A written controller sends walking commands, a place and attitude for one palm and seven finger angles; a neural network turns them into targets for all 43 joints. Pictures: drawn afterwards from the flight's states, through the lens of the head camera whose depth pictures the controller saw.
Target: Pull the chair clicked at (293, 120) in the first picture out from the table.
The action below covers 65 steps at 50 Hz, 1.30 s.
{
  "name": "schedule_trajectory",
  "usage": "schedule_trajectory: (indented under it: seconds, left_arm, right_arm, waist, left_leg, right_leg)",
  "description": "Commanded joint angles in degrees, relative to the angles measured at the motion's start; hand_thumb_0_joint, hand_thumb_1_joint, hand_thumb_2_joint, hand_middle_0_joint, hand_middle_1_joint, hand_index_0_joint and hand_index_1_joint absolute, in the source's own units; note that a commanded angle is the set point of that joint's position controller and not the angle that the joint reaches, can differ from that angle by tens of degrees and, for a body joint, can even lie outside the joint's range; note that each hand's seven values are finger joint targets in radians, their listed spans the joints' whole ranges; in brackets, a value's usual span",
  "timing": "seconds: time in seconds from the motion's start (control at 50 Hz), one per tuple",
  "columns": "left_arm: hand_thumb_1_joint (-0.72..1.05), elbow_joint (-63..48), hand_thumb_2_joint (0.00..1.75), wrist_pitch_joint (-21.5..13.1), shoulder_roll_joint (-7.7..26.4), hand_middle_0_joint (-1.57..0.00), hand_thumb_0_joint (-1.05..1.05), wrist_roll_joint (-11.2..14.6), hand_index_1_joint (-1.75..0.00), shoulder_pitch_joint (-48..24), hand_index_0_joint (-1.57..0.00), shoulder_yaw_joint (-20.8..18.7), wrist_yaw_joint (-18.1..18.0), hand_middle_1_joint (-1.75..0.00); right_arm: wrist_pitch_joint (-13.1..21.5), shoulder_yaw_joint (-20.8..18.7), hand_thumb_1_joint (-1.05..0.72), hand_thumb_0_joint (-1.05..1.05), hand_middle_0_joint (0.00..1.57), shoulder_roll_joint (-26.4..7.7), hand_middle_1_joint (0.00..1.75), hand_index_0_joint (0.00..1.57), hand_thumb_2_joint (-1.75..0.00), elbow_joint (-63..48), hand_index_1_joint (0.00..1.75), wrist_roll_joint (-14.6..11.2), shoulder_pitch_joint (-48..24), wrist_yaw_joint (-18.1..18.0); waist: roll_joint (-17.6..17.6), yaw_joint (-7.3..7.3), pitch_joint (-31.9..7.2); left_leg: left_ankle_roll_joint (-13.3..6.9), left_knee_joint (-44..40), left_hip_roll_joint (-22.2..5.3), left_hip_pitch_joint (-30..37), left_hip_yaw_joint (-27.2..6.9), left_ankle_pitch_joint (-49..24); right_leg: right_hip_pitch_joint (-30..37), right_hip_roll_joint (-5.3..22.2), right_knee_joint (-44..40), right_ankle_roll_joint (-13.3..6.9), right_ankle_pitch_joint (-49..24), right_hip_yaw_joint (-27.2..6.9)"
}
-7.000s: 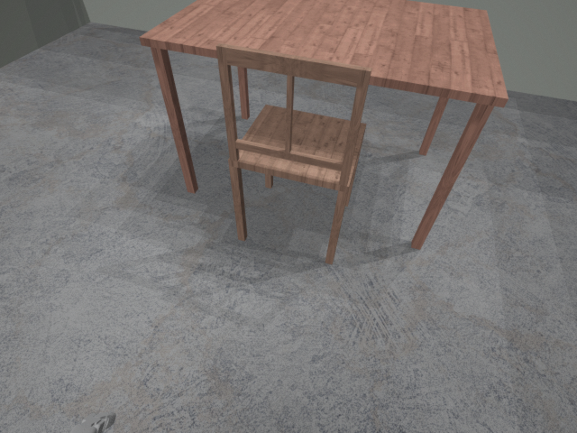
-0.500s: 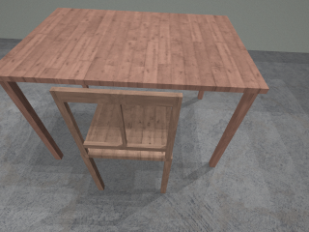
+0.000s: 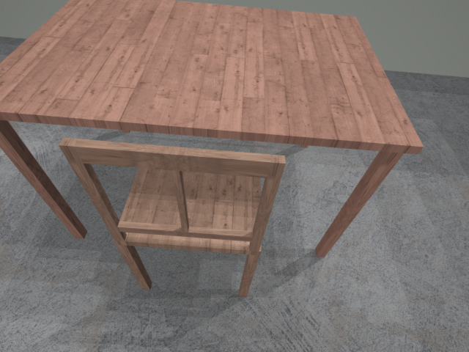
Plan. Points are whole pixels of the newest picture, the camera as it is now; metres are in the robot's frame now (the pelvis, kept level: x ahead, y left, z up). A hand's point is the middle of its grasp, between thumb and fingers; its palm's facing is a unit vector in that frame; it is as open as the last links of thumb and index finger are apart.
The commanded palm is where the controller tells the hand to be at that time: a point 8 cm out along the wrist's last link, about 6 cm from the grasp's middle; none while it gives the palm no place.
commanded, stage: come to a stop and stand still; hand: left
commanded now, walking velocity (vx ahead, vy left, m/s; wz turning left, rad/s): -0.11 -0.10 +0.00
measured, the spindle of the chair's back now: (181, 202) +0.43 +0.16 -0.10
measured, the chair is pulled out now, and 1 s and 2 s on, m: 0.00 0.00 0.00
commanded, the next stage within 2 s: look again from close up in 0.60 s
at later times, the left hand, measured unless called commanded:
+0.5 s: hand out of the picture +0.03 +0.15 -0.17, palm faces +0.01 -0.98 -0.21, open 7.4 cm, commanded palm none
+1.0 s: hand out of the picture -0.01 +0.13 -0.18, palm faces +0.04 -0.98 -0.18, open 7.4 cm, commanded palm none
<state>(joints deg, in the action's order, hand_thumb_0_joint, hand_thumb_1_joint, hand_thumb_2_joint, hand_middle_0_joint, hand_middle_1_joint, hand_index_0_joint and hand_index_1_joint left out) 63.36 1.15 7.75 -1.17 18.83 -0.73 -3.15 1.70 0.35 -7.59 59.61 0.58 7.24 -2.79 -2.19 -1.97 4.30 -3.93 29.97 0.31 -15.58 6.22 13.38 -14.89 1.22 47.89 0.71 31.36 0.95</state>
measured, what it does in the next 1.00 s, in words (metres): steps on the spot: right foot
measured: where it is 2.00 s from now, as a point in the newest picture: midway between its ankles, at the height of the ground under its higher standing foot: outside the picture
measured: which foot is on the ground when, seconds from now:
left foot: down 0.00-1.00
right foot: up 0.00-0.18, down 0.20-1.00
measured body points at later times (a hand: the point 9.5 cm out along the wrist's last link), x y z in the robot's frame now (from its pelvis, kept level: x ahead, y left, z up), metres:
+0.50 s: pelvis -0.04 -0.04 -0.01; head -0.04 -0.03 +0.44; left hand +0.03 +0.20 -0.15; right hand -0.03 -0.27 -0.16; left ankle +0.03 +0.07 -0.73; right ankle -0.02 -0.17 -0.73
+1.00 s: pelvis +0.00 -0.04 +0.00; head +0.02 -0.03 +0.45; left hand -0.01 +0.18 -0.16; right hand +0.02 -0.26 -0.15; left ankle +0.03 +0.07 -0.73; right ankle -0.02 -0.17 -0.73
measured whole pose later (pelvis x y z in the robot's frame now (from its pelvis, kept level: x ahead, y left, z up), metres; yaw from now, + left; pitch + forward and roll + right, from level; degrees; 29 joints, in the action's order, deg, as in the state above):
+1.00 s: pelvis +0.00 -0.04 +0.00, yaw +1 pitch +0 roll +0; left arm 61.2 -1.0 8.9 -1.1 18.3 0.1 -1.9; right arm 1.1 -0.2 -8.8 62.9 0.8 15.4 -0.9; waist -1.0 -0.1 1.1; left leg -1.0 28.7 0.1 -16.6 1.7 12.5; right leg -11.2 1.4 28.4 1.2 17.5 0.2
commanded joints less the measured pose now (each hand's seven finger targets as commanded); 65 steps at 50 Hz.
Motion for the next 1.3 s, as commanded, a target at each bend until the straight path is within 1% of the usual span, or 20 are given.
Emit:
schedule_trajectory:
  seconds: [0.0,0.12,0.14,0.16,0.18,0.2,0.22,0.26,0.28,0.3,0.34,0.36,0.38,0.42,0.46,0.56,0.62,0.8,0.9,1.28]
  left_arm:
    - [0.90,-2.7,0.90,0.9,2.8,-0.20,0.00,0.0,-0.30,6.9,-0.20,-0.8,0.6,-0.30]
    - [0.90,-6.0,0.90,0.4,2.9,-0.20,0.00,-0.4,-0.30,4.2,-0.20,-1.4,1.0,-0.30]
    - [0.90,-5.3,0.90,-1.0,6.6,-0.20,0.00,-0.4,-0.30,8.4,-0.20,-0.9,-0.1,-0.30]
    - [0.90,-10.0,0.90,-1.6,9.7,-0.20,0.00,-0.9,-0.30,1.7,-0.20,-1.4,-0.1,-0.30]
    - [0.90,-11.5,0.90,-2.8,12.4,-0.20,0.00,-0.8,-0.30,-0.9,-0.20,-1.8,0.2,-0.30]
    - [0.90,-12.1,0.90,-3.3,13.0,-0.20,0.00,-0.8,-0.30,-1.6,-0.20,-1.4,0.0,-0.30]
    - [0.90,-12.6,0.90,-3.0,13.8,-0.20,0.00,-1.2,-0.30,-3.2,-0.20,-1.0,0.3,-0.30]
    - [0.90,-13.1,0.90,-3.0,13.3,-0.20,0.00,-0.4,-0.30,-5.9,-0.20,-1.9,0.2,-0.30]
    - [0.90,-13.7,0.90,-2.7,12.1,-0.20,0.00,-0.4,-0.30,-7.8,-0.20,-1.6,0.1,-0.30]
    - [0.90,-13.8,0.90,-2.2,10.7,-0.20,0.00,-0.3,-0.30,-7.4,-0.20,-1.3,0.2,-0.30]
    - [0.90,-13.8,0.90,-0.8,9.7,-0.20,0.00,-0.1,-0.30,-5.0,-0.20,-1.2,0.4,-0.30]
    - [0.90,-13.2,0.90,-0.5,9.5,-0.20,0.00,0.0,-0.30,-2.9,-0.20,-1.2,0.5,-0.30]
    - [0.90,-12.5,0.90,-0.7,9.5,-0.20,0.00,-0.4,-0.30,-0.8,-0.20,-1.2,0.7,-0.30]
    - [0.90,-10.9,0.90,-1.2,9.2,-0.20,0.00,-0.2,-0.30,2.1,-0.20,-1.2,1.2,-0.30]
    - [0.90,-10.7,0.90,-1.8,9.4,-0.20,0.00,0.1,-0.30,0.9,-0.20,-1.0,1.3,-0.30]
    - [0.90,-11.2,0.90,-1.7,10.5,-0.20,0.00,0.3,-0.30,-2.5,-0.20,-1.2,1.3,-0.30]
    - [0.90,-10.3,0.90,-2.0,9.6,-0.20,0.00,0.4,-0.30,-1.4,-0.20,-1.1,1.3,-0.30]
    - [0.90,-6.2,0.90,-2.5,7.8,-0.20,0.00,0.4,-0.30,2.2,-0.20,-0.4,1.2,-0.30]
    - [0.90,-4.5,0.90,-3.0,7.4,-0.20,0.00,0.4,-0.30,2.9,-0.20,-0.3,1.0,-0.30]
    - [0.90,-2.2,0.90,-3.0,8.7,-0.20,0.00,0.3,-0.30,1.4,-0.20,-0.2,0.8,-0.30]
  right_arm:
    - [-1.1,-2.7,-0.90,0.00,0.20,-10.3,0.30,0.20,-0.90,-2.2,0.30,0.2,4.7,-0.3]
    - [-2.0,-4.0,-0.90,0.00,0.20,-9.7,0.30,0.20,-0.90,-4.3,0.30,0.8,2.8,1.1]
    - [-1.3,-5.4,-0.90,0.00,0.20,-14.6,0.30,0.20,-0.90,-6.8,0.30,-0.4,-1.3,1.0]
    - [-1.8,-4.3,-0.90,0.00,0.20,-8.0,0.30,0.20,-0.90,-9.0,0.30,-0.3,2.2,2.5]
    - [-2.5,-3.2,-0.90,0.00,0.20,-5.4,0.30,0.20,-0.90,-9.8,0.30,0.7,1.0,3.3]
    - [-2.5,-3.4,-0.90,0.00,0.20,-5.6,0.30,0.20,-0.90,-9.8,0.30,0.5,2.0,3.4]
    - [-2.2,-3.5,-0.90,0.00,0.20,-4.6,0.30,0.20,-0.90,-9.7,0.30,0.4,3.7,3.8]
    - [-2.5,-3.4,-0.90,0.00,0.20,-6.2,0.30,0.20,-0.90,-8.9,0.30,0.1,6.6,3.3]
    - [-2.4,-3.4,-0.90,0.00,0.20,-6.2,0.30,0.20,-0.90,-8.3,0.30,0.0,8.1,3.1]
    - [-1.9,-3.3,-0.90,0.00,0.20,-7.4,0.30,0.20,-0.90,-7.9,0.30,0.1,9.3,3.0]
    - [-1.7,-3.2,-0.90,0.00,0.20,-9.2,0.30,0.20,-0.90,-7.6,0.30,1.0,9.1,2.9]
    - [-1.8,-3.1,-0.90,0.00,0.20,-10.0,0.30,0.20,-0.90,-8.0,0.30,1.2,7.4,2.8]
    - [-1.5,-3.1,-0.90,0.00,0.20,-10.2,0.30,0.20,-0.90,-8.1,0.30,1.2,6.4,2.7]
    - [-1.4,-2.8,-0.90,0.00,0.20,-10.3,0.30,0.20,-0.90,-8.2,0.30,0.9,5.2,2.4]
    - [-1.3,-2.4,-0.90,0.00,0.20,-8.8,0.30,0.20,-0.90,-7.4,0.30,0.8,7.9,2.3]
    - [-1.7,-2.4,-0.90,0.00,0.20,-7.3,0.30,0.20,-0.90,-4.7,0.30,0.9,12.9,2.5]
    - [-1.0,-2.2,-0.90,0.00,0.20,-7.4,0.30,0.20,-0.90,-3.6,0.30,0.7,13.2,2.3]
    - [-0.3,-1.6,-0.90,0.00,0.20,-7.1,0.30,0.20,-0.90,-0.7,0.30,0.2,12.1,1.9]
    - [0.6,-1.5,-0.90,0.00,0.20,-7.1,0.30,0.20,-0.90,0.6,0.30,-0.1,11.7,1.6]
    - [0.6,-1.1,-0.90,0.00,0.20,-7.8,0.30,0.20,-0.90,2.6,0.30,-0.2,6.9,1.2]
  waist:
    - [5.5,0.82,-4.4]
    - [9.6,0.57,-5.4]
    - [-1.5,-2.53,-9.4]
    - [-11.8,1.09,-8.1]
    - [-10.8,0.76,-6.3]
    - [-3.6,1.94,-7.1]
    - [2.1,3.79,-6.9]
    - [-9.8,4.91,-5.5]
    - [-11.7,5.83,-2.8]
    - [-4.8,5.75,-0.9]
    - [11.3,4.07,4.6]
    - [14.5,2.72,6.9]
    - [15.5,1.27,6.6]
    - [8.1,-0.25,3.6]
    - [2.3,1.22,0.8]
    - [-1.8,3.57,-0.8]
    - [1.7,3.17,-1.7]
    - [3.5,2.07,0.0]
    - [2.6,1.95,-4.4]
    - [2.0,1.55,-3.3]
  left_leg:
    - [-8.9,-11.3,-17.6,3.4,-15.2,-30.5]
    - [-5.7,-12.6,-14.3,-2.8,-13.7,-4.9]
    - [-1.1,2.3,-13.1,4.1,-9.3,-15.7]
    - [2.0,8.7,-4.3,-5.7,-3.8,4.5]
    - [4.0,13.3,-1.2,-8.5,-3.3,11.5]
    - [4.4,17.2,-1.4,-6.3,-3.9,12.8]
    - [4.5,15.5,0.0,-2.4,-2.7,10.5]
    - [4.2,11.0,-1.0,-0.4,-3.0,6.0]
    - [3.9,6.4,-1.8,2.2,-3.0,3.4]
    - [3.5,3.5,-2.3,4.5,-5.3,2.7]
    - [1.0,-8.4,-7.1,-5.9,-14.9,14.2]
    - [-0.4,-14.8,-8.9,-13.2,-19.6,24.3]
    - [-1.2,-17.1,-9.3,-16.5,-21.2,26.0]
    - [-0.4,-13.4,-7.0,-15.8,-17.4,22.1]
    - [1.5,-7.7,-3.7,-9.1,-11.9,14.7]
    - [2.7,-2.9,-2.2,-1.7,-8.6,9.7]
    - [2.2,-6.0,-3.9,-1.9,-10.7,9.0]
    - [1.9,-9.1,-5.1,-2.1,-11.7,6.4]
    - [1.6,-6.8,-5.5,2.9,-10.4,-6.1]
    - [1.9,-6.8,-5.4,6.4,-9.3,-14.1]
  right_leg:
    - [-2.7,1.6,1.3,0.4,-3.6,0.3]
    - [2.1,1.0,-8.4,-0.1,-9.7,2.0]
    - [-0.6,3.8,-23.7,-0.3,-17.3,-3.1]
    - [0.7,8.9,-28.8,-2.7,-15.6,-12.9]
    - [0.1,14.8,-30.0,-6.6,-23.8,-18.2]
    - [-1.5,15.9,-29.6,-9.8,-23.5,-16.8]
    - [-4.1,12.2,-27.0,-9.0,-23.7,-11.6]
    - [-7.0,9.8,-25.8,-7.5,-15.8,-9.8]
    - [-10.0,8.2,-25.0,-6.5,-11.6,-6.4]
    - [-13.9,6.8,-23.2,-5.2,-5.0,-5.6]
    - [-11.2,0.8,-17.9,-2.3,1.7,-1.6]
    - [-6.2,-0.9,-16.0,-1.7,-0.2,0.0]
    - [-1.9,-1.0,-14.9,-1.8,-3.9,0.8]
    - [2.2,0.0,-18.1,-2.3,-7.4,-1.4]
    - [-1.3,3.0,-24.3,-3.5,-2.8,-6.0]
    - [-9.0,5.6,-28.4,-4.0,4.0,-7.9]
    - [-6.4,4.1,-25.8,-3.2,-2.0,-5.8]
    - [-2.7,3.5,-25.7,-2.5,-10.4,-4.6]
    - [0.9,4.0,-24.2,-2.1,-20.7,-4.0]
    - [4.0,4.8,-25.6,-1.3,-27.5,-3.9]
